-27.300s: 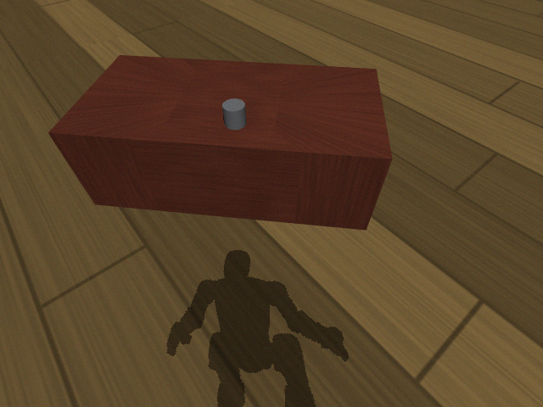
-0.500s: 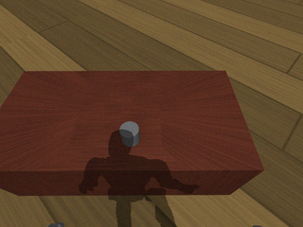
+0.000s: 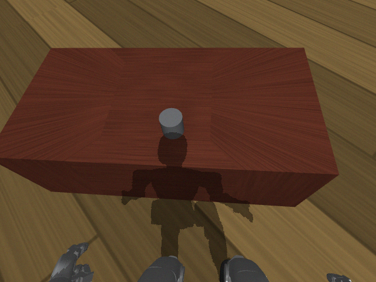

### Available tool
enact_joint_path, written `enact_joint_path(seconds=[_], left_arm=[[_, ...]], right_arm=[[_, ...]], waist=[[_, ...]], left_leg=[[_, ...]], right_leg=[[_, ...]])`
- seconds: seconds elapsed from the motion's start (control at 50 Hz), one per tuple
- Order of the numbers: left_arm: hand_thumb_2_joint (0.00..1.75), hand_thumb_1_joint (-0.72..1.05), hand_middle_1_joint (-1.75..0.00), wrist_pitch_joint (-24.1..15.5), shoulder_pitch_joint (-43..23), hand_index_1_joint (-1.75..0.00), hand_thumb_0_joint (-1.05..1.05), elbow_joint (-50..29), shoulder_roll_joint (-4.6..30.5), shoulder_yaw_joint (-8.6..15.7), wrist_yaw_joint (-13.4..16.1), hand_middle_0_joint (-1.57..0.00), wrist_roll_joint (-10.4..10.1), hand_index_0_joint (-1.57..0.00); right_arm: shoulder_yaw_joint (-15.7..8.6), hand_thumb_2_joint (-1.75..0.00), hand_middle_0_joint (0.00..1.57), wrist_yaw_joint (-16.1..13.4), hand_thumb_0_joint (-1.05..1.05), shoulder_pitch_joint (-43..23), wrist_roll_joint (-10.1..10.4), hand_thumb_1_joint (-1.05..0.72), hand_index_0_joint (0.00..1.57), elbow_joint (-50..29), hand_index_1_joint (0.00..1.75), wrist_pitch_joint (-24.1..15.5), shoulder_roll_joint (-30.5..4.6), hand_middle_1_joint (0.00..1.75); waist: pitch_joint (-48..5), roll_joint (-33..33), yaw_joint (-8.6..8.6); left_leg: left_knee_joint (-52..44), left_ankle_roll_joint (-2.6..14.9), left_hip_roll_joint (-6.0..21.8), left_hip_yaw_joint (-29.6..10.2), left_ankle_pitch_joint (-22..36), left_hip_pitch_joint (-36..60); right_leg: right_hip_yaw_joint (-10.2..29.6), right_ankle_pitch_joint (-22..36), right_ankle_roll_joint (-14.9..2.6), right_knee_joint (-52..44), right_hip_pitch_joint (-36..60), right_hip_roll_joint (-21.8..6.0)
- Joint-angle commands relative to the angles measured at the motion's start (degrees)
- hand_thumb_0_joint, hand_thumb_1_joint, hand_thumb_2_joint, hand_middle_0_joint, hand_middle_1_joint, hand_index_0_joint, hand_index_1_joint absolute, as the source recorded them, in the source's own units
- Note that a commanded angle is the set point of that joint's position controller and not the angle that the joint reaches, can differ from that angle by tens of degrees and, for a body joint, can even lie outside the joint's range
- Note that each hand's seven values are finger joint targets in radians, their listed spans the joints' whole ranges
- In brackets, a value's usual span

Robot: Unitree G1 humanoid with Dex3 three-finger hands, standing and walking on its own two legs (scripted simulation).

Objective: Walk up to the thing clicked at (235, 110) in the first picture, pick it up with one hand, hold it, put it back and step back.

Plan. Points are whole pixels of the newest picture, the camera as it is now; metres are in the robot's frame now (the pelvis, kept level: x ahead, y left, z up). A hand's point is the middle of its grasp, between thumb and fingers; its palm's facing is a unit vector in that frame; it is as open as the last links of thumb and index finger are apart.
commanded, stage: step back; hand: left
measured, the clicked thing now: (172, 123) +0.63 +0.13 -0.27
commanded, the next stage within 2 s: none
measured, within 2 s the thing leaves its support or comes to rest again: neither
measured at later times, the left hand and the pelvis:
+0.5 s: hand out of the picture -0.05 +0.26 -0.14, palm faces -0.09 -0.90 -0.42, open 7.4 cm; pelvis -0.14 +0.00 -0.01, yaw -5 degrees
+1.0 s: hand out of the picture -0.18 +0.30 -0.15, palm faces -0.04 -0.92 -0.39, open 7.4 cm; pelvis -0.30 +0.03 +0.00, yaw -3 degrees
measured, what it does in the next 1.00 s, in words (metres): walks backwards: left foot, then right foot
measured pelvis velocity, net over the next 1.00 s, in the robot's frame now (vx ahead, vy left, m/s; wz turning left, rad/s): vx -0.30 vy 0.03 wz -0.06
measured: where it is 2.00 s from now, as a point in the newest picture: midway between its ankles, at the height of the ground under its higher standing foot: outside the picture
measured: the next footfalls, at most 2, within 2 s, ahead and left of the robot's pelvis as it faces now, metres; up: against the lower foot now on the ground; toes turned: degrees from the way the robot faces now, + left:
left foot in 0.06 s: +0.01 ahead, +0.13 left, +0.00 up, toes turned -1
right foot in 0.42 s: -0.12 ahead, -0.12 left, +0.00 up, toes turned -2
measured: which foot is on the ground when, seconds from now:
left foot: up 0.00-0.04, down 0.06-0.44, up 0.46-0.76, down 0.78-1.00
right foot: down 0.00-0.08, up 0.10-0.40, down 0.42-0.80, up 0.82-1.00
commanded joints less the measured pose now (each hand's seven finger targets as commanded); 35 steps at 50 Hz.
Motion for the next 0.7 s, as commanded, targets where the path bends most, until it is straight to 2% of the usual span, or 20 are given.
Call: enact_joint_path(seconds=[0.0,0.02,0.04,0.06,0.08,0.1,0.14,0.16,0.28,0.34,0.38,0.4,0.42,0.44,0.46,0.48,0.5,0.52,0.64,0.68], left_arm=[[0.90,0.90,-0.30,-0.38,-0.04,-0.30,0.00,-4.85,17.21,4.33,0.53,-0.20,-0.29,-0.20],[0.90,0.90,-0.30,-0.11,-0.02,-0.30,0.00,-4.88,16.49,4.03,0.35,-0.20,-0.50,-0.20],[0.90,0.90,-0.30,0.04,1.11,-0.30,0.00,-5.03,14.70,3.53,0.16,-0.20,-0.59,-0.20],[0.90,0.90,-0.30,-0.15,0.67,-0.30,0.00,-5.68,12.17,3.02,0.22,-0.20,-0.99,-0.20],[0.90,0.90,-0.30,-0.03,-4.21,-0.30,0.00,-5.28,13.85,4.25,0.96,-0.20,-0.17,-0.20],[0.90,0.90,-0.30,0.20,-3.33,-0.30,0.00,-4.25,13.89,4.38,1.14,-0.20,0.05,-0.20],[0.90,0.90,-0.30,0.19,2.37,-0.30,0.00,-1.89,12.82,4.26,1.00,-0.20,-1.33,-0.20],[0.90,0.90,-0.30,0.10,4.33,-0.30,0.00,-1.36,13.12,4.51,0.82,-0.20,-1.33,-0.20],[0.90,0.90,-0.30,-0.81,3.33,-0.30,0.00,-2.46,11.98,3.96,-0.02,-0.20,-0.61,-0.20],[0.90,0.90,-0.30,-1.32,7.09,-0.30,0.00,-0.83,11.76,3.88,-0.20,-0.20,-0.51,-0.20],[0.90,0.90,-0.30,-1.92,12.25,-0.30,0.00,1.83,11.41,3.92,-0.11,-0.20,0.02,-0.20],[0.90,0.90,-0.30,-2.44,11.29,-0.30,0.00,1.30,14.40,4.77,0.00,-0.20,0.90,-0.20],[0.90,0.90,-0.30,-2.75,10.06,-0.30,0.00,0.34,19.11,6.13,-0.12,-0.20,1.29,-0.20],[0.90,0.90,-0.30,-2.50,6.37,-0.30,0.00,-1.82,24.35,6.86,-0.13,-0.20,1.41,-0.20],[0.90,0.90,-0.30,-2.90,3.46,-0.30,0.00,-3.21,22.44,6.54,0.06,-0.20,1.07,-0.20],[0.90,0.90,-0.30,-2.95,-0.03,-0.30,0.00,-4.38,19.36,5.76,0.28,-0.20,0.22,-0.20],[0.90,0.90,-0.30,-2.75,-2.14,-0.30,0.00,-4.48,17.59,5.31,0.42,-0.20,0.38,-0.20],[0.90,0.90,-0.30,-2.46,-2.75,-0.30,0.00,-4.97,17.19,5.59,0.52,-0.20,0.60,-0.20],[0.90,0.90,-0.30,-1.30,5.09,-0.30,0.00,-4.49,15.44,4.93,1.27,-0.20,0.82,-0.20],[0.90,0.90,-0.30,-0.87,4.32,-0.30,0.00,-4.90,16.61,4.81,1.00,-0.20,0.30,-0.20]], right_arm=[[-3.25,-0.90,0.20,-0.07,0.00,6.77,-0.66,-0.90,0.20,-2.72,0.30,-2.12,-9.71,0.30],[-3.43,-0.90,0.20,0.07,0.00,7.68,-0.81,-0.90,0.20,-2.41,0.30,-2.30,-9.67,0.30],[-4.19,-0.90,0.20,0.21,0.00,6.28,-1.55,-0.90,0.20,-3.24,0.30,-2.46,-12.16,0.30],[-5.07,-0.90,0.20,0.61,0.00,2.89,-1.63,-0.90,0.20,-4.75,0.30,-2.54,-17.06,0.30],[-5.65,-0.90,0.20,0.78,0.00,2.87,-1.37,-0.90,0.20,-4.96,0.30,-2.71,-19.64,0.30],[-5.08,-0.90,0.20,0.40,0.00,1.09,-1.35,-0.90,0.20,-4.95,0.30,-3.01,-17.31,0.30],[-3.50,-0.90,0.20,-0.32,0.00,-4.02,-1.57,-0.90,0.20,-6.32,0.30,-3.00,-12.78,0.30],[-3.48,-0.90,0.20,-0.50,0.00,-4.36,-1.29,-0.90,0.20,-7.06,0.30,-3.05,-12.24,0.30],[-4.06,-0.90,0.20,-0.49,0.00,1.14,-0.98,-0.90,0.20,-7.78,0.30,-2.81,-12.29,0.30],[-4.47,-0.90,0.20,-0.17,0.00,-1.24,-0.82,-0.90,0.20,-8.88,0.30,-2.12,-13.31,0.30],[-4.34,-0.90,0.20,-0.05,0.00,-3.54,0.04,-0.90,0.20,-9.24,0.30,-1.33,-13.30,0.30],[-3.67,-0.90,0.20,0.07,0.00,-2.05,0.44,-0.90,0.20,-9.05,0.30,-1.16,-11.37,0.30],[-2.77,-0.90,0.20,0.31,0.00,-1.41,0.84,-0.90,0.20,-9.72,0.30,-1.15,-8.11,0.30],[-3.43,-0.90,0.20,-0.70,0.00,-6.18,0.41,-0.90,0.20,-10.13,0.30,-0.76,-8.75,0.30],[-4.14,-0.90,0.20,-0.79,0.00,-5.03,0.33,-0.90,0.20,-9.33,0.30,-0.42,-10.93,0.30],[-4.07,-0.90,0.20,-0.70,0.00,-1.42,0.99,-0.90,0.20,-8.00,0.30,-0.52,-11.41,0.30],[-3.94,-0.90,0.20,-0.84,0.00,1.01,1.50,-0.90,0.20,-6.95,0.30,-0.86,-10.84,0.30],[-3.64,-0.90,0.20,-1.02,0.00,2.02,1.55,-0.90,0.20,-6.80,0.30,-1.17,-10.60,0.30],[-3.16,-0.90,0.20,-0.98,0.00,0.03,0.09,-0.90,0.20,-8.62,0.30,-1.84,-9.68,0.30],[-3.30,-0.90,0.20,-0.76,0.00,2.63,-0.27,-0.90,0.20,-7.99,0.30,-1.93,-9.13,0.30]], waist=[[-17.87,-11.94,-1.45],[-17.28,-9.96,-2.43],[-16.55,-2.19,-2.17],[-15.38,11.09,-2.01],[-13.65,12.73,-5.30],[-11.84,8.05,-3.64],[-11.36,3.60,0.65],[-10.34,5.85,1.26],[-12.73,7.61,-2.94],[-15.68,10.59,-1.65],[-17.78,7.88,0.93],[-16.68,3.33,0.39],[-14.57,-11.69,-0.22],[-11.36,-18.42,3.44],[-9.28,-13.03,1.56],[-9.69,-7.07,-1.21],[-10.20,-6.29,-2.75],[-10.56,-8.67,-2.50],[-12.98,-11.13,3.35],[-14.87,-14.45,2.03]], left_leg=[[-16.53,2.03,1.04,5.11,8.90,6.52],[-22.47,2.70,2.13,4.17,15.63,9.20],[-25.86,5.25,9.03,-5.86,19.16,10.49],[-30.16,11.68,20.49,-20.00,24.66,11.23],[-32.23,18.08,26.07,-25.47,30.04,3.11],[-30.85,18.04,25.10,-21.69,33.64,2.22],[-26.63,13.49,17.68,-10.17,39.93,5.92],[-26.55,13.01,16.98,-8.44,38.17,5.17],[-22.73,15.65,17.85,-7.20,41.05,14.67],[-20.78,13.10,17.45,-7.40,34.19,13.18],[-16.28,10.17,15.89,-5.51,30.22,9.15],[-13.38,6.36,12.89,-4.75,22.68,0.16],[-2.94,1.96,2.90,-0.75,4.89,-11.97],[11.42,0.37,-1.78,-3.02,-7.77,-9.78],[19.56,0.05,-1.27,-8.92,-6.20,-7.78],[22.83,0.32,-2.62,-9.87,-2.05,-8.10],[23.05,0.20,-3.69,-8.24,0.75,-8.53],[23.82,-0.36,-4.08,-6.70,1.63,-7.77],[1.16,-1.11,-0.33,-1.70,-1.97,-9.25],[-7.32,-0.33,0.77,1.51,-0.16,-3.71]], right_leg=[[14.16,22.89,-7.49,-4.35,12.34,-12.39],[13.46,17.11,-5.47,-3.49,9.10,-11.03],[11.09,7.45,-2.59,1.44,2.99,-6.68],[3.48,-11.85,0.66,11.13,-5.75,4.79],[9.07,-25.32,1.72,25.46,-3.89,7.92],[12.42,-23.63,1.44,32.72,-4.43,7.76],[14.23,-17.20,1.05,37.49,-8.43,8.50],[13.25,-15.32,1.23,38.13,-8.00,8.14],[7.61,-16.45,4.19,19.32,-5.11,4.84],[4.37,-11.46,3.04,3.51,2.01,2.75],[2.16,0.87,1.90,-12.32,10.68,3.29],[9.16,3.12,0.34,-13.08,15.34,0.32],[27.20,5.43,-3.84,-15.28,17.32,-11.25],[37.39,9.84,-15.05,-18.70,2.80,-22.31],[35.67,12.58,-15.31,-17.95,-1.27,-21.84],[26.00,19.83,-12.53,-13.88,1.61,-16.71],[19.24,22.86,-10.10,-11.41,3.09,-12.74],[16.84,22.11,-9.65,-10.82,2.93,-12.01],[15.87,27.86,-9.73,-5.99,18.66,-12.57],[16.56,26.02,-8.92,-5.10,16.86,-12.47]])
